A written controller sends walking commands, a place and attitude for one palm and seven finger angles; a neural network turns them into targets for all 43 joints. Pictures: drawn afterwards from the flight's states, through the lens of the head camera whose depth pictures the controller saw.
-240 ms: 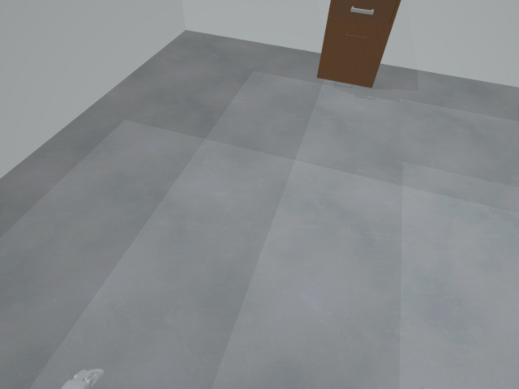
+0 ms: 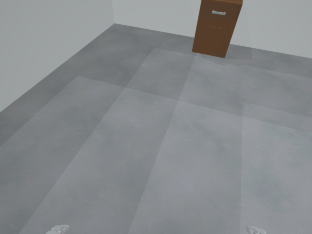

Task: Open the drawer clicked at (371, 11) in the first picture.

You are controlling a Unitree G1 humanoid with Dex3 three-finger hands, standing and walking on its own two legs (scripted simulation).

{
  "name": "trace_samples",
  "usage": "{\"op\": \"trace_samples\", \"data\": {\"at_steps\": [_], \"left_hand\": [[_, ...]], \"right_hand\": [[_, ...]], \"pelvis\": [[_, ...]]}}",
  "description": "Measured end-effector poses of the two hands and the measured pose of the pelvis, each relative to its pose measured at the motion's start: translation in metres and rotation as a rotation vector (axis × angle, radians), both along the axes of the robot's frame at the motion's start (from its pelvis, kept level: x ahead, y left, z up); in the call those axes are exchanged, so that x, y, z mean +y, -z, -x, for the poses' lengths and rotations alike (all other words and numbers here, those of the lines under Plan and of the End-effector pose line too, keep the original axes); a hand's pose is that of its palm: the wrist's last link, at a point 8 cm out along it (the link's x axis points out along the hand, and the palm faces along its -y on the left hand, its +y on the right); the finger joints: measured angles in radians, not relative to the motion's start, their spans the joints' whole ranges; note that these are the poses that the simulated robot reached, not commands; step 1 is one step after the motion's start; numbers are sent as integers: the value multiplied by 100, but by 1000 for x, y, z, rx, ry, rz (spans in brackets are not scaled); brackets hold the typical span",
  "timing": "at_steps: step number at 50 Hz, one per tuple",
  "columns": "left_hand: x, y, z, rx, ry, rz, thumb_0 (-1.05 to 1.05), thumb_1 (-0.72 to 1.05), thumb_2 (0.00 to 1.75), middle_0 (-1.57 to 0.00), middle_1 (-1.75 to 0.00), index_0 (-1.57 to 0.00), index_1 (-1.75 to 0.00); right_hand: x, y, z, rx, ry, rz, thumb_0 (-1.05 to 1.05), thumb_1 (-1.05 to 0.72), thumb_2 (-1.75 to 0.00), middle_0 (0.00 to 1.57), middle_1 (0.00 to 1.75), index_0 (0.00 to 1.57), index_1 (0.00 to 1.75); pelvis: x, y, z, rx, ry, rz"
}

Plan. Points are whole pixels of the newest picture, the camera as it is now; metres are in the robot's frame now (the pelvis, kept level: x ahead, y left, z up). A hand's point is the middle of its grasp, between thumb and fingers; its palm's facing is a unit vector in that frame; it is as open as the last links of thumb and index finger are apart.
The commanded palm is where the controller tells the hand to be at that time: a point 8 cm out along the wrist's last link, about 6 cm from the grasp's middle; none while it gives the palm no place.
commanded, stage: stand and wait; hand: left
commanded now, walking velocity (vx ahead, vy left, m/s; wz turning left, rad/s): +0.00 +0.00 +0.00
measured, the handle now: (218, 12) +2.36 -0.58 -0.24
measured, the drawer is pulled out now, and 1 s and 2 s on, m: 0.00 0.00 0.00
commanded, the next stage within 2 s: look at it before walking up in 0.84 s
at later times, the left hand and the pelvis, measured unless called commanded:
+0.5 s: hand out of the picture +0.05 +0.24 -0.15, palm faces -0.03 -0.94 -0.34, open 7.4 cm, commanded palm none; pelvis -0.02 -0.01 +0.01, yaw +0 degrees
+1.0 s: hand out of the picture +0.05 +0.23 -0.15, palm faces -0.04 -0.94 -0.33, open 7.4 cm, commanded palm none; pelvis -0.03 -0.02 +0.01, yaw +0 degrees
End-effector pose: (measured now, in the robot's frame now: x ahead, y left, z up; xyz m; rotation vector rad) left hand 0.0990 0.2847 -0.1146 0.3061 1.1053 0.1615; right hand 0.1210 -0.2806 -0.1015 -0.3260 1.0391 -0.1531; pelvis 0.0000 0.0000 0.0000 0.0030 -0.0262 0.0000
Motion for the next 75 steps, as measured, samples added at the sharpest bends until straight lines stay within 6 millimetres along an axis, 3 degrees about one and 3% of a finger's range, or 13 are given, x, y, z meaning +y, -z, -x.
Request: {"op": "trace_samples", "data": {"at_steps": [16,33,49,75], "left_hand": [[-1,2,44,97,-35,-16,1,90,90,-20,-30,-20,-30],[-8,-2,52,89,-23,-16,1,90,90,-20,-30,-20,-30],[-11,2,58,120,-21,-10,1,90,90,-20,-30,-20,-30],[-8,-2,44,100,-20,-20,1,90,90,-20,-30,-20,-30]], "right_hand": [[-24,6,50,120,51,20,1,-90,-90,21,30,20,30],[-30,10,81,159,70,7,1,-90,-90,21,30,20,30],[-32,10,88,184,78,7,1,-90,-90,21,30,20,30],[-30,7,62,144,62,8,1,-90,-90,21,30,20,30]], "pelvis": [[-10,-4,12,-14,-2,0],[-16,-6,27,-20,0,-1],[-18,-7,27,-7,4,0],[-17,-8,19,-9,5,0]]}}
